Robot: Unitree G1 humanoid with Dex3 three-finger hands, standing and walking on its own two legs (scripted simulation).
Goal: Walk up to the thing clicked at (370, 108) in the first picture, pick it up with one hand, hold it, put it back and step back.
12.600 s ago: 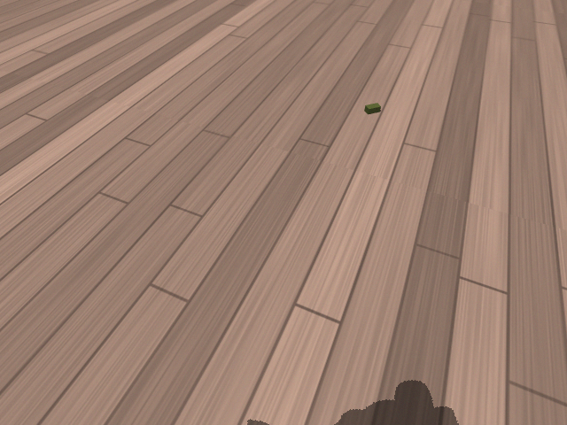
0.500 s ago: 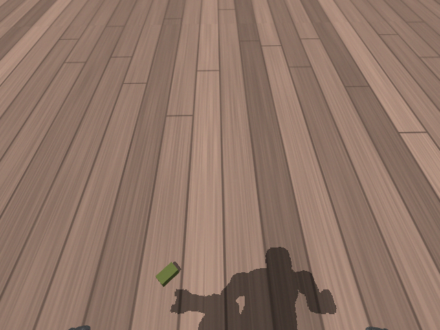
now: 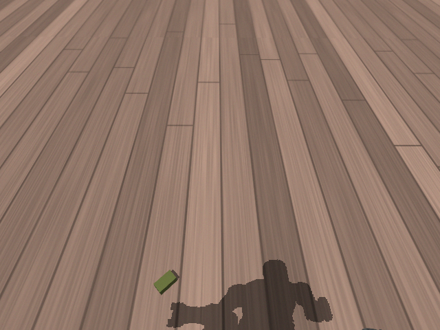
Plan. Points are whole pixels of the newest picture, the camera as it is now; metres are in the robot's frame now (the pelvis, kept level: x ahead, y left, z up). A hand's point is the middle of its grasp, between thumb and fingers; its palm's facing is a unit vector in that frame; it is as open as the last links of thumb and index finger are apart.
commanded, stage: walk up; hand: left
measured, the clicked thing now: (165, 282) +0.44 +0.24 -0.76
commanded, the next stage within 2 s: stand in 0.40 s
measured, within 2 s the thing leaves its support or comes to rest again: neither
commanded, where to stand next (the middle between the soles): +0.05 +0.00 m, yaw +0 degrees
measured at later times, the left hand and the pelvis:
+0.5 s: hand out of the picture +0.07 +0.26 -0.16, palm faces +0.01 -0.94 -0.33, open 7.4 cm; pelvis +0.00 +0.00 +0.00, yaw +0 degrees
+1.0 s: hand out of the picture +0.10 +0.26 -0.15, palm faces -0.02 -0.94 -0.35, open 7.4 cm; pelvis +0.02 +0.00 +0.00, yaw +0 degrees
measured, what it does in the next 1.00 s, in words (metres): stands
